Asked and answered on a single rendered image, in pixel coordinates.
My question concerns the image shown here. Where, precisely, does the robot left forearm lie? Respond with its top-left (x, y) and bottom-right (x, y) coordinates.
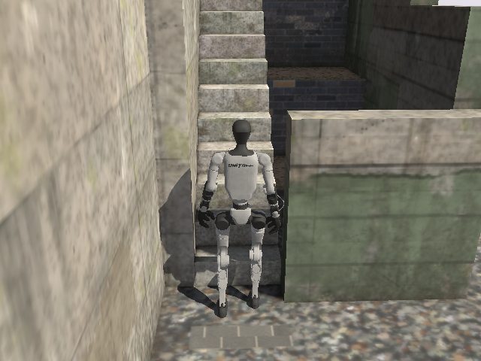
top-left (199, 181), bottom-right (213, 212)

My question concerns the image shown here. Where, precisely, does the left robot upper arm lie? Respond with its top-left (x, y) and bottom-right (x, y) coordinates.
top-left (206, 152), bottom-right (225, 192)

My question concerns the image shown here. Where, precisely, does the robot right forearm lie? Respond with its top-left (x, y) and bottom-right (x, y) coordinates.
top-left (267, 184), bottom-right (280, 218)

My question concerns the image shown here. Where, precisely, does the robot left foot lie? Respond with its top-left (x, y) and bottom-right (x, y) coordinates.
top-left (217, 298), bottom-right (228, 318)

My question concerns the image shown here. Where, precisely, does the robot left hand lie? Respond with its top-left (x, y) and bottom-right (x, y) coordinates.
top-left (198, 210), bottom-right (215, 228)

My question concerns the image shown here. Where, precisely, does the robot right shin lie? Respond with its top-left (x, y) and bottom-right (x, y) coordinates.
top-left (250, 250), bottom-right (262, 299)

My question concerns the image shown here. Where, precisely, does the robot right hand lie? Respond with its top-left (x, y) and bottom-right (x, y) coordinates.
top-left (265, 215), bottom-right (281, 235)

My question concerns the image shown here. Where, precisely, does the right robot upper arm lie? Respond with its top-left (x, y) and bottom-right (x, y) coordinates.
top-left (257, 153), bottom-right (275, 195)

